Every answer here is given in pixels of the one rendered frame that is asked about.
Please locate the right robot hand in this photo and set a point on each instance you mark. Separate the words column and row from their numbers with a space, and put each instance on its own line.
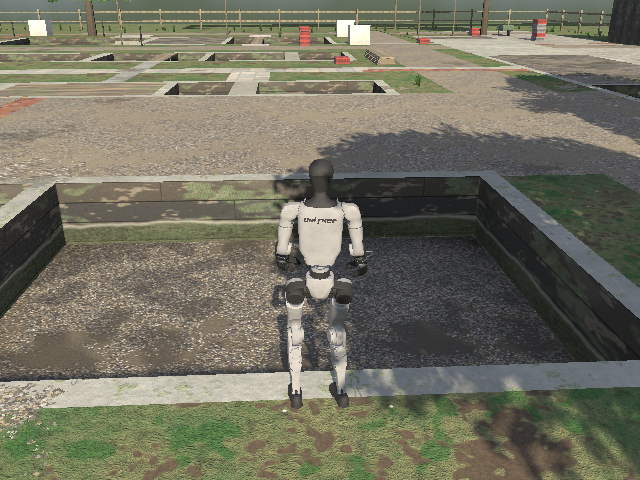
column 360, row 272

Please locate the left robot forearm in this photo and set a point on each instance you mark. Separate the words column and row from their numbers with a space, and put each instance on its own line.
column 280, row 258

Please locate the robot right foot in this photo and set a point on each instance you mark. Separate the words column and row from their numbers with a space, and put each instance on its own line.
column 342, row 399

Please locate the right robot shin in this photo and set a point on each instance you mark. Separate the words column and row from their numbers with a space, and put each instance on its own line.
column 339, row 362

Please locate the robot left upper arm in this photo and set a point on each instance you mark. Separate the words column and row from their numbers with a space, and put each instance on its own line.
column 288, row 213

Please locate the robot right upper arm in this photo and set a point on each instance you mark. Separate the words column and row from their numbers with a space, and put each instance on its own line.
column 352, row 213

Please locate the right robot forearm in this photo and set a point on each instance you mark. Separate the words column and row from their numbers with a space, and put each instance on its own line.
column 361, row 261

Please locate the left robot hand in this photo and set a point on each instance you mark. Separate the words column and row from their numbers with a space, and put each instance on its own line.
column 291, row 259

